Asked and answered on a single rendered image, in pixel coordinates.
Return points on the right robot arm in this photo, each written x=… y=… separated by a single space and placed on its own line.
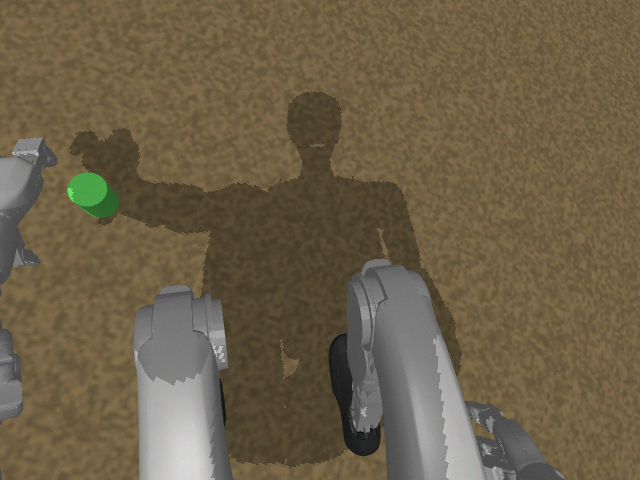
x=539 y=471

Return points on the right robot foot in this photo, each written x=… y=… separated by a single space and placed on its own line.
x=360 y=443

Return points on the tin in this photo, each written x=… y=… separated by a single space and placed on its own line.
x=92 y=193

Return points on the left robot arm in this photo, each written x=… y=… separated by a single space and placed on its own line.
x=11 y=399

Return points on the right robot hand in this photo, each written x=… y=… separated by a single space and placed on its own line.
x=513 y=448

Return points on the left robot hand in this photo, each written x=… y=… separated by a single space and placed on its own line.
x=20 y=186

